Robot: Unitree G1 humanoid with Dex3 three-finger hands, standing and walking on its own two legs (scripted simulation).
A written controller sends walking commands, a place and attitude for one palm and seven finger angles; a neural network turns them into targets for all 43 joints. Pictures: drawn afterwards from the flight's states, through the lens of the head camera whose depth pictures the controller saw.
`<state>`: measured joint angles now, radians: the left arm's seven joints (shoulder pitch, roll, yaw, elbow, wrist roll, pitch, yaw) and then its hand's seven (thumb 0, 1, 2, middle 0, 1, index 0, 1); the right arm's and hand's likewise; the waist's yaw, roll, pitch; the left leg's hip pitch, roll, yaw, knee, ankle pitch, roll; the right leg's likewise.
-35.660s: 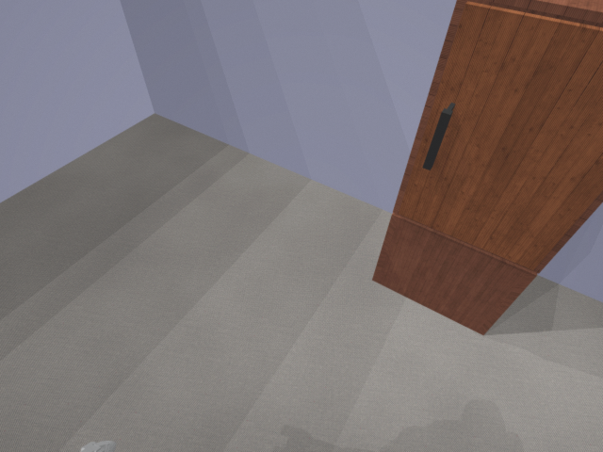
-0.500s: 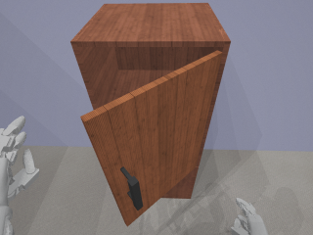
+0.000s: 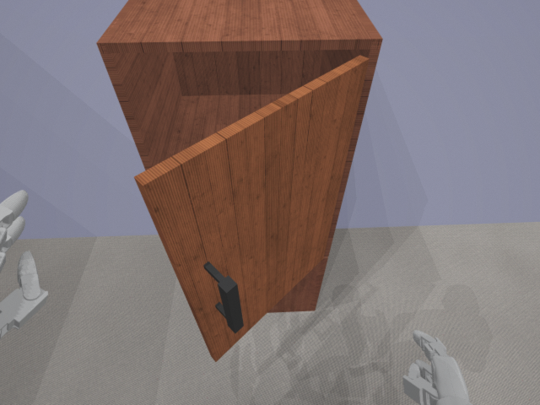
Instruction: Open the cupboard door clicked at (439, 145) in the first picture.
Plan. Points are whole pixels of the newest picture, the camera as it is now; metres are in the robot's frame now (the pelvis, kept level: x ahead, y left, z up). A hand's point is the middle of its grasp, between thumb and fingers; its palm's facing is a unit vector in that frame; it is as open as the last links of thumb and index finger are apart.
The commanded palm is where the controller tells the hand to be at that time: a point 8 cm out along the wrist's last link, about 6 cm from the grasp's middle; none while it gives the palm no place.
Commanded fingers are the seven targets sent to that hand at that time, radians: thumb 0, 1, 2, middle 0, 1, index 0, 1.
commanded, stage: step back with the hand held close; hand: left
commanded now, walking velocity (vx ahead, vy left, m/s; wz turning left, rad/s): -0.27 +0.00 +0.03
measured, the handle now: (224, 298) +0.29 +0.10 -0.03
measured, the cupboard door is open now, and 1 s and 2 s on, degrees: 42 42 42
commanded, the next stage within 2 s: stop stepping back and stand still in 0.74 s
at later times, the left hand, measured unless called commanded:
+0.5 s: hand out of the picture +0.09 +0.30 +0.15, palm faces +0.48 -0.77 -0.42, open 7.4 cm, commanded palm +0.04 +0.34 +0.17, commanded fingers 0.00 0.90 0.90 -0.20 -0.30 -0.20 -0.30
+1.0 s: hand out of the picture +0.04 +0.28 +0.16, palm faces +0.34 -0.84 -0.42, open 7.4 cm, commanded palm -0.02 +0.33 +0.17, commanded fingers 0.00 0.90 0.90 -0.20 -0.30 -0.20 -0.30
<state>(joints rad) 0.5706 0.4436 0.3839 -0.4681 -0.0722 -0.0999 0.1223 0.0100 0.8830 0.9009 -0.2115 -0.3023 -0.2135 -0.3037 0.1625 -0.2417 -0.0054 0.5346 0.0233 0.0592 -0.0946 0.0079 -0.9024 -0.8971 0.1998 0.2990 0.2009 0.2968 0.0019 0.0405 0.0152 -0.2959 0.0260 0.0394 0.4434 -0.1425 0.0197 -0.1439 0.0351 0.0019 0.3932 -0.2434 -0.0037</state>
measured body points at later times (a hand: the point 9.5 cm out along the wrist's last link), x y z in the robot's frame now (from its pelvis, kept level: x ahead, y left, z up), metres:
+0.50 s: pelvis -0.08 +0.03 -0.01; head -0.08 +0.05 +0.43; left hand +0.06 +0.34 +0.17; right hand +0.10 -0.20 -0.09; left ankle +0.01 +0.10 -0.74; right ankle -0.04 -0.11 -0.74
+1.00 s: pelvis -0.17 +0.03 -0.02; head -0.19 +0.06 +0.43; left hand +0.01 +0.32 +0.18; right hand -0.04 -0.22 -0.10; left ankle +0.01 +0.10 -0.74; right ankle -0.28 -0.08 -0.74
